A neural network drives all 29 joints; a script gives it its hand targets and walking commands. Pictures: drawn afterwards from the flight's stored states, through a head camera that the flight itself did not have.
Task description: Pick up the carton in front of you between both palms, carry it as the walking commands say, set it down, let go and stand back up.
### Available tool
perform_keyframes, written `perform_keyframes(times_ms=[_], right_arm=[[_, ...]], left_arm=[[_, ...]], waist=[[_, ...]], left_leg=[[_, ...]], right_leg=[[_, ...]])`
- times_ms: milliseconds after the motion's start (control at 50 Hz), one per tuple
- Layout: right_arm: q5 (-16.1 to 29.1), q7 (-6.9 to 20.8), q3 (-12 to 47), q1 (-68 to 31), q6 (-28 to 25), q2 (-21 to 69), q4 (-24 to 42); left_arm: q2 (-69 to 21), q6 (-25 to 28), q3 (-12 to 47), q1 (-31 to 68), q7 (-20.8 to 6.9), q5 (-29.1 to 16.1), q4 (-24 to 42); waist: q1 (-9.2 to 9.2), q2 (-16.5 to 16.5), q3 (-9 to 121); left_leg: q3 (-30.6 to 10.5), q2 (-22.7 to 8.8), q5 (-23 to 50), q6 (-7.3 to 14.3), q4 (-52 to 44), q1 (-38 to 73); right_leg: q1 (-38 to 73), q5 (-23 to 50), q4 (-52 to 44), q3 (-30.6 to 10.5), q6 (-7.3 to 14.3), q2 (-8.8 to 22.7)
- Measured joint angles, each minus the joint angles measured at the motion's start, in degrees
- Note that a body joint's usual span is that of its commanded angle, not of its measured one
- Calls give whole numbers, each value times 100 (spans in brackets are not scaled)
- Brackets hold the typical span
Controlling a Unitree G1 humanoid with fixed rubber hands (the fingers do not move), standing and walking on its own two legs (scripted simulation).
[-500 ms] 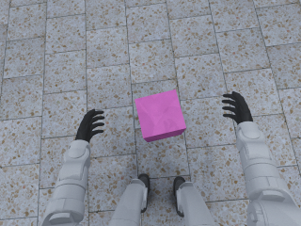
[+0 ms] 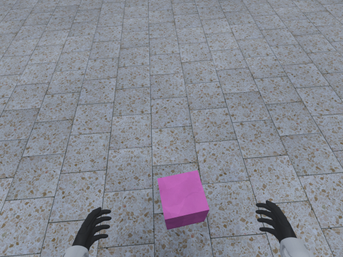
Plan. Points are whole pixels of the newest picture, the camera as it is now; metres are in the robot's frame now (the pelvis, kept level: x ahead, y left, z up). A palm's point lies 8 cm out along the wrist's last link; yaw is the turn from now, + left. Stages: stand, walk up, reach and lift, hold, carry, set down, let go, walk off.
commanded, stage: let go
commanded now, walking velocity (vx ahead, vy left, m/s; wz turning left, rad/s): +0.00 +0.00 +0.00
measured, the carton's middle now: (181, 201) +0.43 +0.00 -0.65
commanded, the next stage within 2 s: stand in 0.48 s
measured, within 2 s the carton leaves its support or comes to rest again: neither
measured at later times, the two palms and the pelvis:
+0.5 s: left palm (82, 245) +0.15 +0.23 -0.06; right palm out of the picture +0.14 -0.23 -0.07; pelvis -0.02 +0.00 +0.00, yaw +0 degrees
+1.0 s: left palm (67, 242) +0.16 +0.28 -0.10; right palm out of the picture +0.15 -0.29 -0.08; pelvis +0.02 +0.00 +0.00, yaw +0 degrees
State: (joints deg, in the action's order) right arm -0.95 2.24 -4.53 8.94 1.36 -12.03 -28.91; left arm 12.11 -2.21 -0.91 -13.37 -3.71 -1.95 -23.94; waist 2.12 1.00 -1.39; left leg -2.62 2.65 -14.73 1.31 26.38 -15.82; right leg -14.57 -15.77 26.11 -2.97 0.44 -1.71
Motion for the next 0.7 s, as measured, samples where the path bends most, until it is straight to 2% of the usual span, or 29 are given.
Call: perform_keyframes(times_ms=[140,300,400,520,600,700], right_arm=[[73,145,171,396,344,18,332],[61,258,194,402,688,-29,462],[81,128,188,403,614,-25,367],[17,46,208,389,617,-14,376],[-126,-144,270,339,311,-190,-163],[-165,-221,134,397,74,-525,-655]], left_arm=[[65,-323,-64,48,-8,134,-31],[-40,-668,-149,143,-20,303,27],[-10,-1105,-84,188,144,317,301],[13,-1297,-25,185,244,221,342],[271,-625,-28,280,443,328,-305],[596,-124,-182,252,459,398,-949]], waist=[[-186,-174,-200],[-223,-162,-520],[-209,-66,-599],[-238,-3,-572],[-196,-123,-215],[-202,-239,-41]], left_leg=[[26,-46,17,-29,-155,708],[64,-72,-23,-35,-64,1058],[4,-42,-115,-22,161,1030],[-12,-6,-195,4,282,1058],[-3,-2,-259,-5,459,629],[3,-31,-325,2,502,412]], right_leg=[[684,23,-131,-19,39,-33],[1034,6,-60,-25,49,-53],[1056,-88,113,57,39,-29],[1095,-187,235,91,18,5],[653,-273,444,96,12,6],[461,-294,422,93,23,-19]])
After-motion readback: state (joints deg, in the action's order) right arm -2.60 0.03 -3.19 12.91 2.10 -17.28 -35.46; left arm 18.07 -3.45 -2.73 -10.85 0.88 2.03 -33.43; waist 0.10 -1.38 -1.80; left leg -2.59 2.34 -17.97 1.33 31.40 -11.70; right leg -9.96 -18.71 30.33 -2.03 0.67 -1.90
